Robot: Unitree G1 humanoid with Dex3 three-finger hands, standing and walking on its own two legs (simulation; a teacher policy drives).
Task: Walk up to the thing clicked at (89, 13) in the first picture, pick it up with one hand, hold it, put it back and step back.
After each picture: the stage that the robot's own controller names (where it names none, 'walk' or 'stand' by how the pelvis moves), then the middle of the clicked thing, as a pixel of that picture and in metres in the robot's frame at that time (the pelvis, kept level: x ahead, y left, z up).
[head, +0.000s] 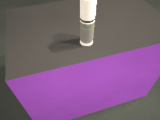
stand; (87, 21) +0.65 +0.01 +0.05
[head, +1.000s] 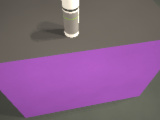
walk; (70, 10) +0.64 +0.09 +0.09
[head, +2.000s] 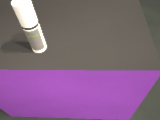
walk; (31, 28) +0.55 +0.28 +0.06
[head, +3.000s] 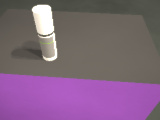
walk; (46, 35) +0.57 +0.17 +0.08
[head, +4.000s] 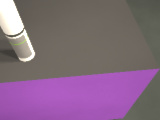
stand; (16, 34) +0.49 +0.28 +0.08
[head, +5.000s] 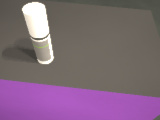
stand; (40, 37) +0.49 +0.19 +0.07
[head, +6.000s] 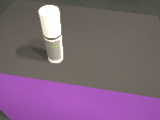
stand; (52, 37) +0.52 +0.16 +0.05
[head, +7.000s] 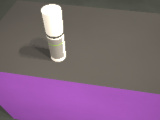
stand; (55, 36) +0.53 +0.15 +0.05
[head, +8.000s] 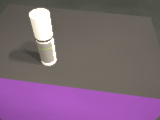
stand; (44, 40) +0.52 +0.18 +0.06
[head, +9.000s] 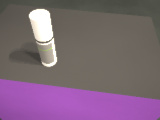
stand; (45, 41) +0.51 +0.19 +0.05
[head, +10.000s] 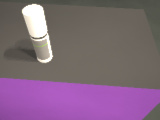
stand; (39, 37) +0.52 +0.20 +0.06
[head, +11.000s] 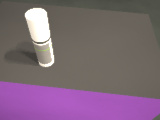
stand; (42, 41) +0.49 +0.20 +0.05
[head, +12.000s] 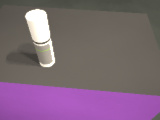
stand; (42, 41) +0.51 +0.19 +0.05
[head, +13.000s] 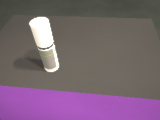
rise first; (46, 47) +0.50 +0.21 +0.05
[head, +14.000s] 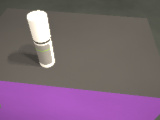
go down; (42, 42) +0.51 +0.20 +0.06
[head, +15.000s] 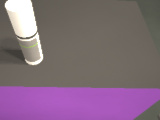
go down; (27, 36) +0.48 +0.20 +0.09
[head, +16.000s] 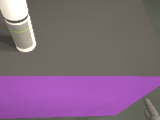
close in; (17, 19) +0.50 +0.19 +0.11
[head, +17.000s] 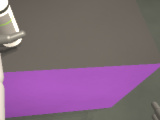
close; out of the picture +0.51 +0.22 +0.13
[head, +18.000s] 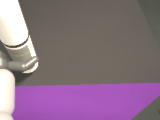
lift; (17, 41) +0.40 +0.19 +0.15
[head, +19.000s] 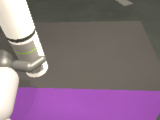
lift; (23, 38) +0.32 +0.17 +0.27
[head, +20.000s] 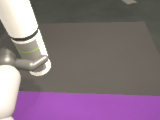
hold; (26, 37) +0.32 +0.16 +0.27
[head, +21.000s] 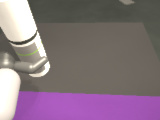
hold; (25, 39) +0.31 +0.16 +0.27
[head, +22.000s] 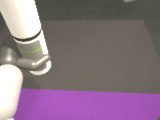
crouch; (29, 37) +0.32 +0.15 +0.26
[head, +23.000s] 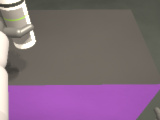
crouch; (13, 8) +0.46 +0.20 +0.25
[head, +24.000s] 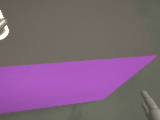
lower; out of the picture +0.52 +0.22 +0.14
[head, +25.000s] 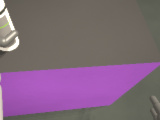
lower; out of the picture +0.49 +0.22 +0.13
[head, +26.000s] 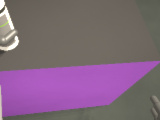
lower; out of the picture +0.50 +0.22 +0.13
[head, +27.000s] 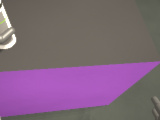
lower; out of the picture +0.50 +0.22 +0.13
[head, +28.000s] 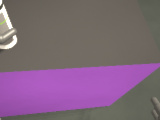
loosen; out of the picture +0.50 +0.23 +0.13
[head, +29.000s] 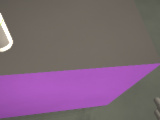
withdraw; out of the picture +0.49 +0.23 +0.13
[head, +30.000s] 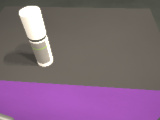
sink last; (38, 39) +0.49 +0.22 +0.09
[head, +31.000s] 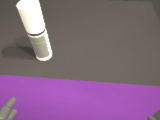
stand; (37, 33) +0.50 +0.22 +0.09
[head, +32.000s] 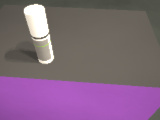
stand; (41, 37) +0.52 +0.20 +0.08
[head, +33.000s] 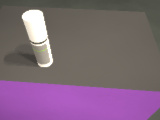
stand; (39, 42) +0.51 +0.20 +0.05
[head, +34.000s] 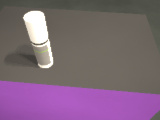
stand; (40, 43) +0.50 +0.20 +0.05
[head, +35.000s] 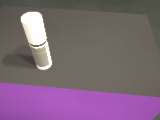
stand; (38, 44) +0.49 +0.20 +0.05
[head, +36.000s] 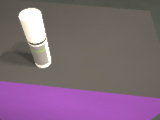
stand; (37, 42) +0.48 +0.20 +0.05
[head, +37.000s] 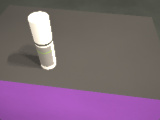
walk; (44, 43) +0.49 +0.18 +0.05
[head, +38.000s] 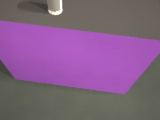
walk; out of the picture +0.73 +0.21 +0.07
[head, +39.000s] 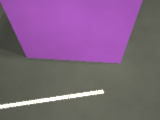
stand; out of the picture +1.11 +0.24 +0.08
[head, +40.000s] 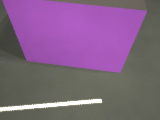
stand; out of the picture +1.09 +0.17 +0.06
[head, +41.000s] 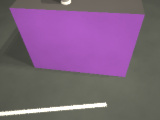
stand; out of the picture +1.13 +0.10 +0.05
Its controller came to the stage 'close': yes
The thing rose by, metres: 0.21
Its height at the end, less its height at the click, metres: +0.00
